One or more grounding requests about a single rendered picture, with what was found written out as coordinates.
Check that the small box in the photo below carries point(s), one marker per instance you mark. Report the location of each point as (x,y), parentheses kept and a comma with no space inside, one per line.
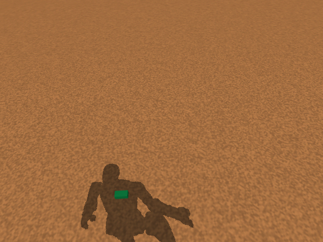
(121,194)

